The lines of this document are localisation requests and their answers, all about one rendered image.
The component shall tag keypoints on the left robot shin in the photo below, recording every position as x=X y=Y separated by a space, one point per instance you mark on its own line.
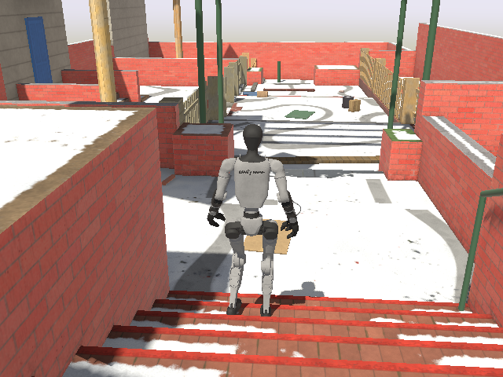
x=235 y=278

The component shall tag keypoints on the left robot upper arm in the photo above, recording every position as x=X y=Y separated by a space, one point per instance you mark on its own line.
x=223 y=178

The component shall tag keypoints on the right robot upper arm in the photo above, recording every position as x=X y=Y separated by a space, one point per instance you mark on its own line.
x=280 y=179

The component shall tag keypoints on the left robot foot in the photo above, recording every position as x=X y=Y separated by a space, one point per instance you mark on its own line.
x=232 y=311

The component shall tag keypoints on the left robot forearm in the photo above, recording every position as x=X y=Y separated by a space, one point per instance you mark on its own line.
x=215 y=205

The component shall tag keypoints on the left robot hand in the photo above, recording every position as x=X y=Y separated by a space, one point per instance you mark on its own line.
x=218 y=216

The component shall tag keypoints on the right robot forearm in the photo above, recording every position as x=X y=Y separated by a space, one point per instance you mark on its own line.
x=289 y=210

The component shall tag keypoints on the right robot hand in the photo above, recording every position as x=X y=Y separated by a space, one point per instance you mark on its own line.
x=293 y=226

